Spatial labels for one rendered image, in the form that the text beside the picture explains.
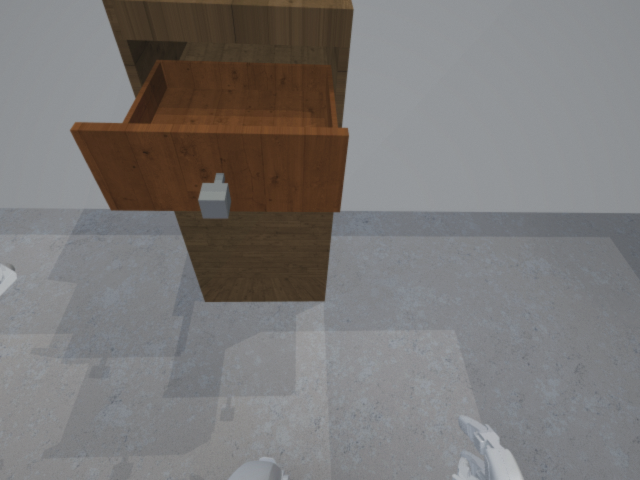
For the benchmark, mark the drawer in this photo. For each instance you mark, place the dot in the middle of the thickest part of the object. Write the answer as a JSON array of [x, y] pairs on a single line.
[[271, 128]]

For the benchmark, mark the robot right hand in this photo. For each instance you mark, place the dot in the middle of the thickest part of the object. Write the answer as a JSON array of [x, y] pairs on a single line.
[[498, 464]]

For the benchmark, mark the cabinet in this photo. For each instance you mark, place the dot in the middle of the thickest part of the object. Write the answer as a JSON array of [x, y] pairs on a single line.
[[251, 256]]

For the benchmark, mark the handle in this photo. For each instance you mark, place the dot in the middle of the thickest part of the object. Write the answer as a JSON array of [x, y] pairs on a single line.
[[214, 199]]

